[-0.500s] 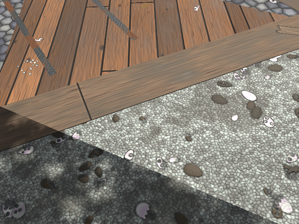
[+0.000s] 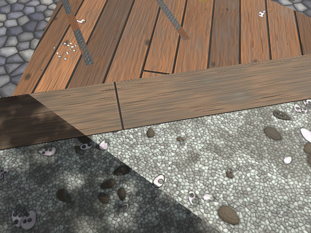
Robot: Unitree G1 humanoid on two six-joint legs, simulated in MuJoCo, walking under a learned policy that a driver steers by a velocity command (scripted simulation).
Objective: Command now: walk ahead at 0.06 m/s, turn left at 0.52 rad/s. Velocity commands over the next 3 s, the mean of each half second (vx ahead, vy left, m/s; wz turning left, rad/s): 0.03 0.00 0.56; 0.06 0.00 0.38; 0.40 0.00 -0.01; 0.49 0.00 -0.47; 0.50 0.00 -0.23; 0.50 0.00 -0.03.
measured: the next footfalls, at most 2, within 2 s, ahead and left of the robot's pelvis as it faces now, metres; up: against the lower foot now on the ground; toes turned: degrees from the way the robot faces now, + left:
right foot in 0.20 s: +0.12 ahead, -0.16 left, +0.00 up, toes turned +14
left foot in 0.62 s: +0.02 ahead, +0.09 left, +0.00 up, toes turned +25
